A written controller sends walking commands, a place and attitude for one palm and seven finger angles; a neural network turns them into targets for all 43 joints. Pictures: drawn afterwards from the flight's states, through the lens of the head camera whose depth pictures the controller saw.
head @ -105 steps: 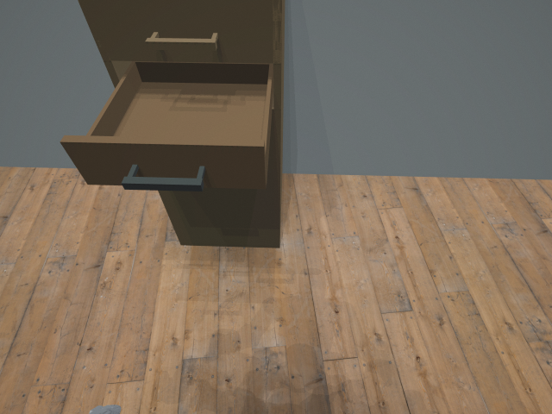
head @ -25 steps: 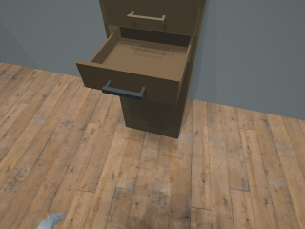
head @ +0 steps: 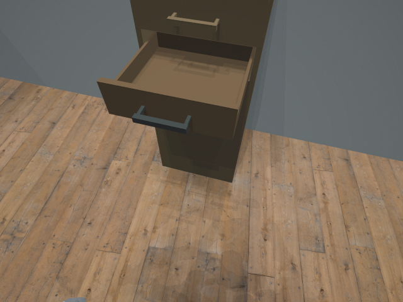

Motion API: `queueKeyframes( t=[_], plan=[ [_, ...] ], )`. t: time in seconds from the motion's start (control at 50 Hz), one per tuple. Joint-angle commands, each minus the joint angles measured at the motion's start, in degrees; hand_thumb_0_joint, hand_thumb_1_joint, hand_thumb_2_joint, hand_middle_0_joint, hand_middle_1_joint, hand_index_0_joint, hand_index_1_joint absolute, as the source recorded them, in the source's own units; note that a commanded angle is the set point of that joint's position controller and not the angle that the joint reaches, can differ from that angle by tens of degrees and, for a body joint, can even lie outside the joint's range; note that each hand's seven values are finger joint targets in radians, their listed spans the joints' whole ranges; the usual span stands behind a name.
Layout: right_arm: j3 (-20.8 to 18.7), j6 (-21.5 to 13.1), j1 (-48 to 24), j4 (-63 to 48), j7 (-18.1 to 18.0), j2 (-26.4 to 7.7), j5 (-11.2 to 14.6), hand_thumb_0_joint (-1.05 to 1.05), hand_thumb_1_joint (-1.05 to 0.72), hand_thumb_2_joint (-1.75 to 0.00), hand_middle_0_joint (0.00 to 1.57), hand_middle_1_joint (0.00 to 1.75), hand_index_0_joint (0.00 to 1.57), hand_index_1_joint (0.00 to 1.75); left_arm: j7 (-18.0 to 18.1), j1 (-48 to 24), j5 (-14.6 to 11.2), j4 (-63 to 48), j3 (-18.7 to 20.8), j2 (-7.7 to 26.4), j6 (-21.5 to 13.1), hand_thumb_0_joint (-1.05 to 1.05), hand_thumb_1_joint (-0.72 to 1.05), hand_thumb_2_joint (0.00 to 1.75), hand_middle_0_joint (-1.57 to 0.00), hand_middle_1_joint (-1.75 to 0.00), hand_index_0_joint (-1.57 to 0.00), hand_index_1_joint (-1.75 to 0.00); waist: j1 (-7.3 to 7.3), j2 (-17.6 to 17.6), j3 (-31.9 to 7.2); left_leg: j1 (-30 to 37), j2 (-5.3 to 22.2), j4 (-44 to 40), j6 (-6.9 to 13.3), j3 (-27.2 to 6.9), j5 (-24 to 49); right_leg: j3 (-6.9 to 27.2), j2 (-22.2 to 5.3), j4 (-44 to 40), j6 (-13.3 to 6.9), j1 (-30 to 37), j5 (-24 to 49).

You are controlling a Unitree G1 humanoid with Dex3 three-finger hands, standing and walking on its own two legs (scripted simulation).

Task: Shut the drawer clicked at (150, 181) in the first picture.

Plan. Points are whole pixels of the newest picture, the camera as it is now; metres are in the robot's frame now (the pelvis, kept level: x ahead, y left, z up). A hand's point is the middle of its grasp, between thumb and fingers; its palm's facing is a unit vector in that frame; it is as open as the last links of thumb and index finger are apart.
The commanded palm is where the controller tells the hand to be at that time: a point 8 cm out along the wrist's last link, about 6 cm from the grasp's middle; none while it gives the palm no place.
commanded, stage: turn to face it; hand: left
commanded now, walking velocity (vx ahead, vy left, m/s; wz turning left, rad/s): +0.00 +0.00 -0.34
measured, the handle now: (162, 118) +0.55 +0.14 +0.00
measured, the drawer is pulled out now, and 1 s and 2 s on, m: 0.30 0.30 0.30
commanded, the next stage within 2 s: take the last steps up to it in 0.50 s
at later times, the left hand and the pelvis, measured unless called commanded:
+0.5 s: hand out of the picture +0.07 +0.19 -0.18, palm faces -0.11 -0.97 -0.22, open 7.4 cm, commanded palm none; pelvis -0.02 +0.01 -0.01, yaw -6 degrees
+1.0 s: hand out of the picture +0.07 +0.18 -0.18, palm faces -0.16 -0.97 -0.20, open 7.4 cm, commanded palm none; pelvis +0.01 -0.01 -0.01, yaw -11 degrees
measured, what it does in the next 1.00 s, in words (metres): stands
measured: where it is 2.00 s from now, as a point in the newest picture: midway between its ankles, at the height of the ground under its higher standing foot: outside the picture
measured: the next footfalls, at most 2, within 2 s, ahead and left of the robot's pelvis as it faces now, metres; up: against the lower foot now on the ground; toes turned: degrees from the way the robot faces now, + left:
right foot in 1.10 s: +0.08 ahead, -0.16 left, +0.00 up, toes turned -13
left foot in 1.32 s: +0.23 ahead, +0.03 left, +0.00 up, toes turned -7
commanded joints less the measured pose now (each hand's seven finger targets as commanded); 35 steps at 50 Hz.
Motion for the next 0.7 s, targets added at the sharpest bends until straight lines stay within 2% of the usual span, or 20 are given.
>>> queueKeyframes(
  t=[0.0, 0.06, 0.22, 0.28, 0.36, 0.38, 0.4, 0.42, 0.46, 0.48, 0.5, 0.52, 0.54, 0.56, 0.58, 0.6, 0.62, 0.64, 0.66, 0.68],
  plan=[
    [-1.8, -1.0, 1.4, -3.2, -1.0, -8.5, 0.1, 0.00, -0.90, -0.90, 0.20, 0.30, 0.20, 0.30, 1.1, -0.4, -0.4, -3.6, 2.4, 9.3, -0.4, 0.00, 0.90, 0.90, -0.20, -0.30, -0.20, -0.30, -0.83, 0.8, -8.6, 4.6, 5.0, 2.0, 2.0, -0.9, 16.4, 4.2, -6.4, 0.6, -2.0, -1.3, 19.5],
    [-1.4, 0.0, 3.6, -3.5, -1.2, -5.1, 0.1, 0.00, -0.90, -0.90, 0.20, 0.30, 0.20, 0.30, 1.2, 1.6, -0.4, -3.8, 2.0, 6.1, 0.9, 0.00, 0.90, 0.90, -0.20, -0.30, -0.20, -0.30, -0.76, 0.8, -7.2, 2.9, 5.4, 3.5, 1.5, 0.3, 15.1, 4.8, -5.6, 3.3, -1.5, -3.5, 19.3],
    [-3.1, 0.7, 4.7, -6.8, -1.6, -5.0, 0.0, 0.00, -0.90, -0.90, 0.20, 0.30, 0.20, 0.30, 0.9, 3.8, 0.1, -7.5, 3.1, 5.3, 2.0, 0.00, 0.90, 0.90, -0.20, -0.30, -0.20, -0.30, -0.44, 1.8, -5.7, -0.9, 7.1, 6.4, 3.1, 0.5, 9.0, 6.5, -3.5, 9.3, -2.0, -7.9, 16.9],
    [-3.4, 0.8, 4.8, -7.8, -1.6, -3.6, 0.1, 0.00, -0.90, -0.90, 0.20, 0.30, 0.20, 0.30, 0.9, 4.7, 0.3, -8.5, 3.6, 5.1, 1.9, 0.00, 0.90, 0.90, -0.20, -0.30, -0.20, -0.30, -0.14, -0.8, -6.0, -2.9, 5.8, 8.6, 2.6, 1.9, 4.6, 9.0, -4.2, 8.5, -2.7, -7.9, 17.2],
    [-3.3, 0.9, 6.9, -7.8, -1.7, -0.7, 0.5, 0.00, -0.90, -0.90, 0.20, 0.30, 0.20, 0.30, 1.1, 4.8, 0.4, -9.5, 4.3, 6.0, 2.0, 0.00, 0.90, 0.90, -0.20, -0.30, -0.20, -0.30, -0.80, -6.5, -6.6, -4.2, 1.7, 14.1, 1.4, 4.2, -1.7, 15.4, -8.2, 3.5, -5.2, -8.0, 17.7],
    [-3.2, 0.9, 7.2, -7.7, -1.7, 0.1, 0.5, 0.00, -0.90, -0.90, 0.20, 0.30, 0.20, 0.30, 1.2, 4.6, 0.4, -9.4, 4.4, 5.8, 2.0, 0.00, 0.90, 0.90, -0.20, -0.30, -0.20, -0.30, -0.88, -7.9, -6.4, -3.9, 1.2, 14.2, 1.3, 4.2, -2.9, 15.3, -8.3, 2.6, -5.6, -8.5, 16.6],
    [-3.2, 0.8, 8.2, -7.2, -1.8, 0.2, 0.5, 0.00, -0.90, -0.90, 0.20, 0.30, 0.20, 0.30, 1.2, 4.0, 0.3, -9.5, 4.4, 5.3, 2.2, 0.00, 0.90, 0.90, -0.20, -0.30, -0.20, -0.30, -1.34, -7.3, -6.1, -3.2, 1.4, 13.0, 1.4, 3.9, -2.4, 15.1, -8.1, 2.9, -5.7, -9.1, 16.9],
    [-3.1, 0.6, 9.3, -6.8, -1.9, 0.2, 0.4, 0.00, -0.90, -0.90, 0.20, 0.30, 0.20, 0.30, 1.2, 3.2, 0.2, -9.9, 4.4, 4.5, 2.2, 0.00, 0.90, 0.90, -0.20, -0.30, -0.20, -0.30, -1.89, -5.2, -6.1, -1.3, 2.7, 10.6, 1.7, 3.2, 0.3, 13.4, -6.7, 4.4, -4.9, -10.5, 16.4],
    [-3.6, 0.3, 10.0, -6.4, -2.0, -2.3, -0.2, 0.00, -0.90, -0.90, 0.20, 0.30, 0.20, 0.30, 0.9, 2.5, 0.1, -10.7, 4.2, 2.1, 2.5, 0.00, 0.90, 0.90, -0.20, -0.30, -0.20, -0.30, -1.93, 5.2, -5.5, 1.1, 9.7, 4.6, 4.6, -2.4, 6.5, 6.3, -0.7, 12.9, -1.9, -14.8, 10.6],
    [-4.0, 0.2, 10.4, -6.4, -2.2, -3.6, -0.5, 0.00, -0.90, -0.90, 0.20, 0.30, 0.20, 0.30, 0.9, 2.8, 0.0, -10.6, 4.1, 0.2, 2.5, 0.00, 0.90, 0.90, -0.20, -0.30, -0.20, -0.30, -1.76, 11.3, -5.9, 0.1, 15.3, 0.6, 8.1, -7.3, 8.5, 2.3, 1.8, 21.1, -0.8, -15.4, 1.5],
    [-4.2, 0.0, 10.5, -6.7, -2.3, -4.3, -0.7, 0.00, -0.90, -0.90, 0.20, 0.30, 0.20, 0.30, 0.7, 2.1, -0.1, -11.0, 4.1, -0.1, 3.0, 0.00, 0.90, 0.90, -0.20, -0.30, -0.20, -0.30, -1.89, 14.1, -4.9, -2.1, 20.2, -2.4, 11.8, -10.6, 12.3, -0.5, 2.3, 30.8, -0.1, -17.4, -14.4],
    [-4.1, 0.1, 9.7, -7.2, -2.3, -4.1, -1.0, 0.00, -0.90, -0.90, 0.20, 0.30, 0.20, 0.30, 0.6, 1.6, 0.0, -11.4, 4.3, -0.6, 3.4, 0.00, 0.90, 0.90, -0.20, -0.30, -0.20, -0.30, -1.62, 12.7, -3.4, -4.6, 21.5, -2.6, 13.6, -10.0, 13.3, -0.1, 0.7, 35.9, -0.2, -18.1, -20.0],
    [-4.0, -0.1, 7.6, -7.7, -2.4, -3.9, -1.4, 0.00, -0.90, -0.90, 0.20, 0.30, 0.20, 0.30, 0.4, 2.4, 0.0, -11.3, 4.4, -1.5, 3.3, 0.00, 0.90, 0.90, -0.20, -0.30, -0.20, -0.30, -0.29, 11.3, -2.7, -5.6, 20.2, -0.5, 13.3, -7.5, 17.0, 0.1, -0.6, 34.4, -0.7, -17.1, -20.0],
    [-4.0, -0.1, 5.9, -8.1, -2.4, -4.0, -1.6, 0.00, -0.90, -0.90, 0.20, 0.30, 0.20, 0.30, 0.1, 4.4, 0.0, -10.7, 4.3, -2.2, 3.1, 0.00, 0.90, 0.90, -0.20, -0.30, -0.20, -0.30, 0.86, 12.1, -3.7, -5.9, 18.2, 1.8, 11.7, -3.9, 19.8, -1.4, -1.0, 29.8, -0.8, -14.0, -18.6],
    [-3.9, 0.1, 5.1, -8.1, -2.4, -3.6, -1.4, 0.00, -0.90, -0.90, 0.20, 0.30, 0.20, 0.30, -0.1, 7.0, 0.1, -9.7, 4.3, -2.6, 2.8, 0.00, 0.90, 0.90, -0.20, -0.30, -0.20, -0.30, 1.79, 10.9, -4.9, -6.7, 16.1, 5.0, 10.0, -1.4, 18.7, -3.2, -0.8, 23.4, -0.9, -9.5, -14.3],
    [-3.8, 0.3, 4.7, -8.1, -2.4, -3.5, -1.1, 0.00, -0.90, -0.90, 0.20, 0.30, 0.20, 0.30, -0.2, 10.5, 0.3, -8.5, 4.5, -2.0, 2.5, 0.00, 0.90, 0.90, -0.20, -0.30, -0.20, -0.30, 3.41, 7.9, -6.3, -9.5, 13.1, 9.1, 7.3, 0.6, 11.7, -4.1, -0.6, 13.5, -0.8, -3.3, -6.2],
    [-3.6, 0.6, 4.8, -8.5, -2.0, -1.3, -0.3, 0.00, -0.90, -0.90, 0.20, 0.30, 0.20, 0.30, 0.0, 13.7, 0.8, -7.6, 5.0, 0.9, 1.9, 0.00, 0.90, 0.90, -0.20, -0.30, -0.20, -0.30, 4.35, -2.2, -5.6, -14.9, 6.4, 17.1, 3.5, 4.0, -4.6, 4.7, -4.8, 0.4, -2.0, 0.5, -3.2],
    [-2.9, 0.7, 5.2, -10.1, -1.1, 2.6, 0.4, 0.00, -0.90, -0.90, 0.20, 0.30, 0.20, 0.30, 0.6, 14.0, 1.1, -7.2, 5.7, 6.7, 1.3, 0.00, 0.90, 0.90, -0.20, -0.30, -0.20, -0.30, 3.69, -16.6, -3.9, -24.1, -1.2, 28.4, 0.0, 8.0, -21.6, 25.5, -19.0, -9.0, -7.7, 1.2, -8.8],
    [-2.7, 0.9, 3.7, -10.7, -0.4, 1.0, -0.1, 0.00, -0.90, -0.90, 0.20, 0.30, 0.20, 0.30, 0.6, 13.0, 0.5, -8.1, 5.3, 8.1, 1.3, 0.00, 0.90, 0.90, -0.20, -0.30, -0.20, -0.30, 4.89, -11.3, -2.1, -22.4, 0.6, 35.1, 1.0, 1.5, -24.2, 27.6, -21.4, -11.3, -13.1, -5.6, -19.1],
    [-2.9, 0.7, 3.9, -10.6, 0.0, 2.0, -0.1, 0.00, -0.90, -0.90, 0.20, 0.30, 0.20, 0.30, 1.0, 10.8, 0.8, -8.5, 5.6, 6.7, 0.9, 0.00, 0.90, 0.90, -0.20, -0.30, -0.20, -0.30, 2.86, -10.6, -1.5, -23.7, 0.4, 38.7, 1.3, 1.1, -21.6, 29.8, -19.7, -11.2, -14.2, -6.9, -25.4]
  ],
)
